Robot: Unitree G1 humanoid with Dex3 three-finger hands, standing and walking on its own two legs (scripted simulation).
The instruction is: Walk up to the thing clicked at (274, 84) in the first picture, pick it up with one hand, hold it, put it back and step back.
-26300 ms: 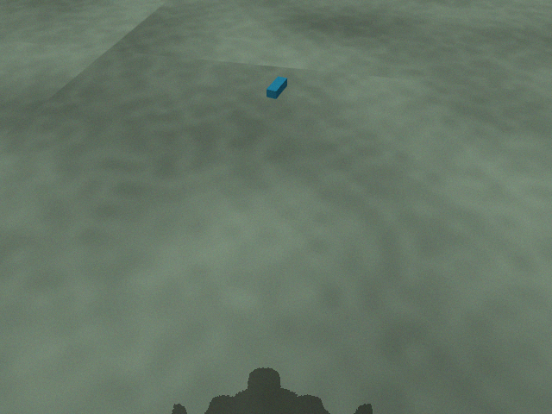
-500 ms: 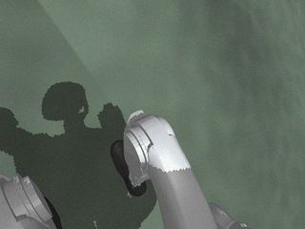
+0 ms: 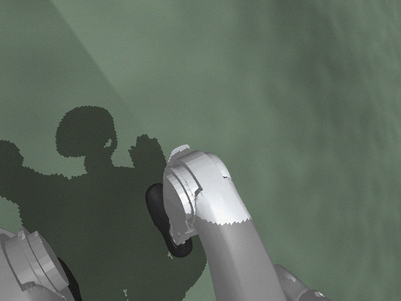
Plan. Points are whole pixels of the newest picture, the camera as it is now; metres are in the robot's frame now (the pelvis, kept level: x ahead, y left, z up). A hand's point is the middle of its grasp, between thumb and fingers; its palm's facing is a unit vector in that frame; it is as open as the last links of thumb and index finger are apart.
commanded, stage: settle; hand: left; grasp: from above
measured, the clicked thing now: out of the picture +0.50 +0.32 -0.28
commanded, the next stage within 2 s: lift in 0.82 s
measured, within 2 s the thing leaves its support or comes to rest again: leaves its support in 0.28 s
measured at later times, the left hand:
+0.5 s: hand out of the picture +0.49 +0.34 -0.20, palm faces -0.41 -0.12 -0.90, open 9.9 cm
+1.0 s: hand out of the picture +0.48 +0.33 -0.12, palm faces -0.44 -0.08 -0.90, open 9.9 cm
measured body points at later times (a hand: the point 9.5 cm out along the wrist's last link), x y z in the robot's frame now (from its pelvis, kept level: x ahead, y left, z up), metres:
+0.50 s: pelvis +0.01 +0.00 +0.01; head +0.27 +0.13 +0.35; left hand +0.50 +0.34 -0.14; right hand +0.05 -0.27 -0.04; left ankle +0.06 +0.12 -0.28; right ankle +0.14 -0.14 -0.27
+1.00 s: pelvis +0.00 -0.01 +0.02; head +0.24 +0.09 +0.38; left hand +0.50 +0.33 -0.07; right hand +0.06 -0.28 -0.06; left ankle +0.06 +0.12 -0.28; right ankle +0.14 -0.14 -0.27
